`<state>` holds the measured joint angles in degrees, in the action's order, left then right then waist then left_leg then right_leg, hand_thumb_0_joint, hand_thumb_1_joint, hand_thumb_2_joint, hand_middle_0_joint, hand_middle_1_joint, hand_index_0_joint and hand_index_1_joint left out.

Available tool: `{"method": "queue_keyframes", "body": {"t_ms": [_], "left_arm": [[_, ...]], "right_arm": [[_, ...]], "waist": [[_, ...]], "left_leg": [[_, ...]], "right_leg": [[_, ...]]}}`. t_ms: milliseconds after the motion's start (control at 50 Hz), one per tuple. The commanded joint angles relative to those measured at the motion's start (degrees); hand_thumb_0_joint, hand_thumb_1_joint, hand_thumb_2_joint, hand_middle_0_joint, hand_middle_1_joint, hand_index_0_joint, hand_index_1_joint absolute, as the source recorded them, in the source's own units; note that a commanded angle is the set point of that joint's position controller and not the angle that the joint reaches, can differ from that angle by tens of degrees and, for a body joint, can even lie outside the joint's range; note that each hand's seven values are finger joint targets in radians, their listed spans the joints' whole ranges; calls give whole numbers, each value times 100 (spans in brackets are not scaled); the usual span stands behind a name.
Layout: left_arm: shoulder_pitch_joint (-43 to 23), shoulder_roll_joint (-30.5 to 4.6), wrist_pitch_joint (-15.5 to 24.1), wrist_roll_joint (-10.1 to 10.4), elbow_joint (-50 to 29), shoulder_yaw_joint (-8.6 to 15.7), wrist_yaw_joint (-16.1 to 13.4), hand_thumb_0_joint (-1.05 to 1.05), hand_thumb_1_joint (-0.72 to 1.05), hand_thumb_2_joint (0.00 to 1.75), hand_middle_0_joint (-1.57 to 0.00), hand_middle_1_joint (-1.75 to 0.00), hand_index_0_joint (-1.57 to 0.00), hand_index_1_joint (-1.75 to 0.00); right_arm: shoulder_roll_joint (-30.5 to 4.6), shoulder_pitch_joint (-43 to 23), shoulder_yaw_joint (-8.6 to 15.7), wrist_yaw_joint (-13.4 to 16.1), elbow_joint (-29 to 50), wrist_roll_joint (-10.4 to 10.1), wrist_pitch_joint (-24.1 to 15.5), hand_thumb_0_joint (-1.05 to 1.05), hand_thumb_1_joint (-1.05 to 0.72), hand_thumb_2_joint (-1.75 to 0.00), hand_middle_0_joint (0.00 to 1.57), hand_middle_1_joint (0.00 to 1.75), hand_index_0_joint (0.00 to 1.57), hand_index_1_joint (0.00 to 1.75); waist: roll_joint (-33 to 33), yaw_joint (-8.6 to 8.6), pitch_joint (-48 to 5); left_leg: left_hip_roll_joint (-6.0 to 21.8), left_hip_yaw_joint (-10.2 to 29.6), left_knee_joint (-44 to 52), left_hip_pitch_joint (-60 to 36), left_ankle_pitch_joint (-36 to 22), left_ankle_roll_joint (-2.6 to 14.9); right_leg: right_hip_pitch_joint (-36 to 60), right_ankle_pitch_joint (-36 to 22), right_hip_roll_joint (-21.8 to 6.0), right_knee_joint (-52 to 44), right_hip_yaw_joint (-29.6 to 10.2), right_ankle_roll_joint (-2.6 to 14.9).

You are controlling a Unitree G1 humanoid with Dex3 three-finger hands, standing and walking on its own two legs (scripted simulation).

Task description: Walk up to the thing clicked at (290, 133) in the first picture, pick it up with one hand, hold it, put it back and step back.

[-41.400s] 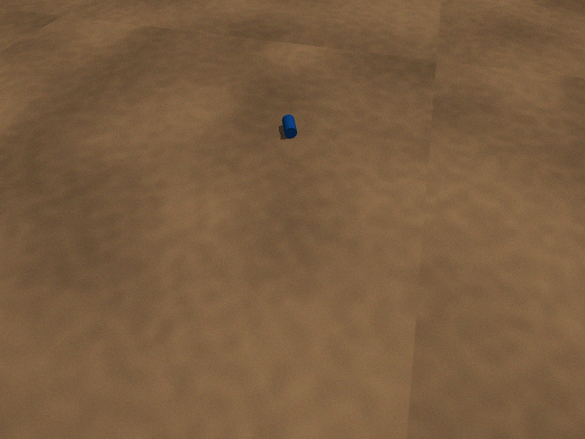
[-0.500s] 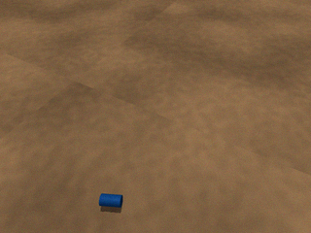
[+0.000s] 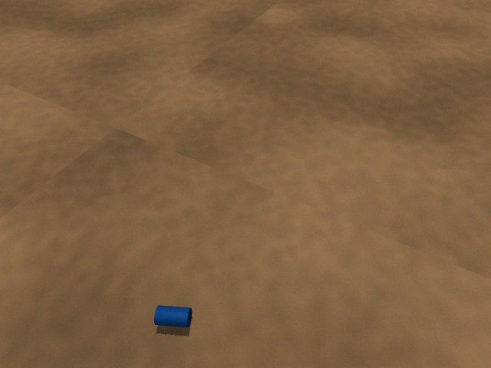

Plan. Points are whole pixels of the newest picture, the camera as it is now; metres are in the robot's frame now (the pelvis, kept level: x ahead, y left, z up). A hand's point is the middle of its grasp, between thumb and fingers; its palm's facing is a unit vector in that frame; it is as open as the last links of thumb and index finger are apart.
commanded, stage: stand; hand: left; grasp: from above
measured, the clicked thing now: (173, 316) +0.43 +0.32 -0.75
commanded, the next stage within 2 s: step back in 0.28 s
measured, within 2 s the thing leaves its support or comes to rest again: neither
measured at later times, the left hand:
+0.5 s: hand out of the picture +0.08 +0.28 -0.17, palm faces -0.02 -0.93 -0.38, open 7.4 cm
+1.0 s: hand out of the picture +0.00 +0.29 -0.18, palm faces -0.13 -0.91 -0.39, open 7.4 cm
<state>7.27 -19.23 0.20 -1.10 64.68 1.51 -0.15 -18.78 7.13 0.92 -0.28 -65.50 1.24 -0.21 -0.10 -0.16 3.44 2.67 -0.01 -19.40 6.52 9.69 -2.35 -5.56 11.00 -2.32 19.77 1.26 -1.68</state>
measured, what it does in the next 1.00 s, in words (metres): walks backwards: right foot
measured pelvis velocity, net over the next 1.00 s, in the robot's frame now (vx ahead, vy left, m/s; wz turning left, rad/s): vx -0.12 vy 0.03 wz -0.11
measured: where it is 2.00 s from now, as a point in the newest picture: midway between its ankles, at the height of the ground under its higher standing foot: outside the picture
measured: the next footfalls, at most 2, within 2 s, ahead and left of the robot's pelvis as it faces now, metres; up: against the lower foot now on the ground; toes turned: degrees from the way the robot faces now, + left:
right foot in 0.98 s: -0.11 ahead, -0.09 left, +0.00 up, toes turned -3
left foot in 1.32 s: -0.17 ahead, +0.14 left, +0.00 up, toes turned -4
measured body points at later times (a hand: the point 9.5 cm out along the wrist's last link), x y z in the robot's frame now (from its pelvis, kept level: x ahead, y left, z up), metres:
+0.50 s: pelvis -0.03 +0.02 -0.02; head +0.02 +0.02 +0.43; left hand +0.08 +0.33 -0.14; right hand +0.06 -0.31 -0.14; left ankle -0.02 +0.14 -0.73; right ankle +0.00 -0.14 -0.75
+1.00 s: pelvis -0.12 +0.03 -0.03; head -0.05 +0.02 +0.41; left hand +0.01 +0.33 -0.15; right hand -0.05 -0.29 -0.15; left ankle -0.04 +0.13 -0.75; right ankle -0.15 -0.09 -0.75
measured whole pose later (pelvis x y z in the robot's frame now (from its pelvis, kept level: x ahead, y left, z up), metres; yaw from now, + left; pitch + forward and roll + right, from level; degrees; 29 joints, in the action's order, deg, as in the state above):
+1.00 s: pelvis -0.12 +0.03 -0.03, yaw -6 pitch -2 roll -1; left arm 8.0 -21.3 -2.7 -1.7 50.5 4.6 -0.2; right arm -21.6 6.3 2.2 0.4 -49.8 1.0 1.8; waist -1.2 0.6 11.6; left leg 3.4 -3.8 -40.2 23.2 14.8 1.2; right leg -13.6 21.7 2.8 37.5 -2.4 0.5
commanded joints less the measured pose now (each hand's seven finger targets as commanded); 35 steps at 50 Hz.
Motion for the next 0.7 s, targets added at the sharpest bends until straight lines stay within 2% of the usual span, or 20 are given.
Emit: {"method": "queue_keyframes", "body": {"t_ms": [0,80,100,180,240,260,320,360,420,440,460,480,500,520,540,560,580,620,640,680], "left_arm": [[-269,-1168,152,21,-377,171,-70,0,90,90,-20,-30,-20,-30],[-240,-1171,145,25,-354,162,-67,0,90,90,-20,-30,-20,-30],[-250,-1173,148,27,-374,162,-64,0,90,90,-20,-30,-20,-30],[-221,-1176,122,35,-337,151,-59,0,90,90,-20,-30,-20,-30],[-189,-1174,135,36,-337,147,-53,0,90,90,-20,-30,-20,-30],[-215,-1669,75,170,-473,399,-71,0,90,90,-20,-30,-20,-30],[-161,-1643,30,192,-732,457,-111,0,90,90,-20,-30,-20,-30],[-363,-1714,-27,149,-977,494,-107,0,90,90,-20,-30,-20,-30],[-807,-1869,-99,1,-1368,523,-118,0,90,90,-20,-30,-20,-30],[-903,-1850,-113,-17,-1460,528,-115,0,90,90,-20,-30,-20,-30],[-1068,-1852,-122,-38,-1568,507,-124,0,90,90,-20,-30,-20,-30],[-1053,-1711,-153,-23,-1600,465,-126,0,90,90,-20,-30,-20,-30],[-1028,-1621,-194,1,-1639,435,-127,0,90,90,-20,-30,-20,-30],[-838,-1335,-251,79,-1708,385,-139,0,90,90,-20,-30,-20,-30],[-721,-1092,-296,114,-1731,346,-179,0,90,90,-20,-30,-20,-30],[-492,-1163,-313,78,-1717,374,-242,0,90,90,-20,-30,-20,-30],[-564,-1269,-329,50,-1639,375,-280,0,90,90,-20,-30,-20,-30],[-255,-1346,-337,120,-1545,379,-276,0,90,90,-20,-30,-20,-30],[-17,-1335,-343,127,-1536,390,-259,0,90,90,-20,-30,-20,-30],[30,-1396,-320,53,-1617,440,-221,0,90,90,-20,-30,-20,-30]], "right_arm": [[-1151,-236,216,81,365,-25,-107,0,-90,-90,20,30,20,30],[-1167,-230,197,85,345,-38,-112,0,-90,-90,20,30,20,30],[-1183,-259,198,88,360,-25,-114,0,-90,-90,20,30,20,30],[-1200,-217,192,92,326,-29,-102,0,-90,-90,20,30,20,30],[-1196,-229,191,83,336,-39,-117,0,-90,-90,20,30,20,30],[-1551,-458,297,49,511,-107,-16,0,-90,-90,20,30,20,30],[-1364,-224,314,43,706,-195,76,0,-90,-90,20,30,20,30],[-1326,-89,355,43,805,-187,149,0,-90,-90,20,30,20,30],[-1307,179,448,-2,964,-129,277,0,-90,-90,20,30,20,30],[-1275,317,451,-25,1008,-135,297,0,-90,-90,20,30,20,30],[-1270,488,467,-43,1048,-143,295,0,-90,-90,20,30,20,30],[-1287,492,475,-42,1042,-137,257,0,-90,-90,20,30,20,30],[-1356,574,500,-23,1062,-93,211,0,-90,-90,20,30,20,30],[-1719,511,582,10,1136,11,148,0,-90,-90,20,30,20,30],[-2006,482,637,35,1182,91,79,0,-90,-90,20,30,20,30],[-2285,428,698,60,1297,43,50,0,-90,-90,20,30,20,30],[-2204,277,705,90,1385,45,49,0,-90,-90,20,30,20,30],[-1810,-280,614,178,1586,57,25,0,-90,-90,20,30,20,30],[-1724,-334,587,211,1675,50,16,0,-90,-90,20,30,20,30],[-1618,-76,580,228,1743,32,5,0,-90,-90,20,30,20,30]], "waist": [[-63,27,-372],[-66,26,-332],[-41,9,-446],[-80,19,-292],[-22,14,-328],[77,-1,212],[293,69,-461],[548,127,-688],[1266,210,-657],[1322,255,-580],[1369,362,-537],[1133,335,-496],[799,368,-456],[-444,277,-417],[-1169,176,-348],[-1184,231,-636],[-1018,261,-654],[-875,-30,-646],[-949,-133,-654],[-806,-15,-731]], "left_leg": [[478,349,303,-94,-565,272],[500,368,340,-103,-498,271],[491,336,270,-170,-700,287],[478,341,363,-70,-385,256],[484,349,331,-101,-515,264],[400,392,-322,260,-1414,411],[211,116,-1102,177,-1563,429],[-73,-57,-1621,275,-871,393],[-450,5,-2884,427,1564,492],[-421,120,-3072,479,1902,520],[-333,178,-2789,479,1710,544],[-329,86,-2211,508,1129,529],[-100,225,-1272,588,-150,528],[679,1190,-466,548,-1825,609],[1287,2161,-215,2,-3261,850],[1733,2410,-333,0,-3685,1281],[1706,2405,-263,149,-3443,1225],[1185,1536,-604,-51,-3244,1131],[1117,1317,-692,-52,-3111,1227],[1073,1261,-807,-312,-3124,1268]], "right_leg": [[-100,-502,-513,-374,-403,235],[-118,-433,-507,-350,-403,234],[-82,-720,-531,-334,-423,232],[-179,-372,-499,-350,-413,237],[-169,-485,-492,-349,-405,223],[-637,-1738,-466,110,-565,276],[-486,-2338,-672,323,-674,616],[-614,-2177,-990,218,-982,943],[-1286,-1934,-1612,235,-1400,1496],[-1454,-1850,-1617,337,-1298,1520],[-1465,-1885,-1539,551,-1195,1404],[-1366,-1781,-1267,897,-985,1216],[-1222,-1378,-900,1433,-767,898],[-1450,-492,-74,2461,-482,557],[-2294,2076,772,3155,-637,427],[-2254,2601,838,3801,-1141,398],[-2207,2566,861,4260,-1426,404],[-2432,2006,808,4815,-1448,369],[-2431,1785,776,4908,-1354,331],[-2383,1722,745,4896,-1206,184]]}}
